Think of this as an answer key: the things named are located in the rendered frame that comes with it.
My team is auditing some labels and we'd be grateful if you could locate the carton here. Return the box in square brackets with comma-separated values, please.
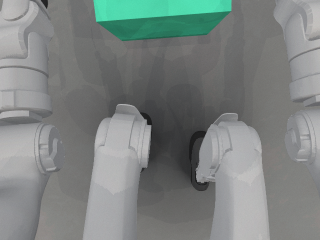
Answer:
[93, 0, 232, 41]

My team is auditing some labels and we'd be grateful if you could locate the left robot upper arm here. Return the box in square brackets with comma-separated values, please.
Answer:
[0, 122, 65, 240]

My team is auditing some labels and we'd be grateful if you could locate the robot right shin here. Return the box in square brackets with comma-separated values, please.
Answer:
[195, 113, 262, 183]

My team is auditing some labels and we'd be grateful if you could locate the robot right forearm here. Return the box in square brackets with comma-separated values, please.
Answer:
[273, 0, 320, 107]

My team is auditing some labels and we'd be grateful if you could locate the right robot upper arm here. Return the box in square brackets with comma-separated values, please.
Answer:
[284, 108, 320, 198]

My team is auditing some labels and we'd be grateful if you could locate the robot left forearm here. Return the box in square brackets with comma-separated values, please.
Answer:
[0, 0, 54, 126]

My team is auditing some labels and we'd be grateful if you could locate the robot left shin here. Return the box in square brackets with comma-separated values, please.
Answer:
[94, 104, 144, 153]

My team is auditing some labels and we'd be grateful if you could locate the robot shin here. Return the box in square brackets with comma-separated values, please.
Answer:
[195, 113, 262, 183]
[94, 104, 144, 153]

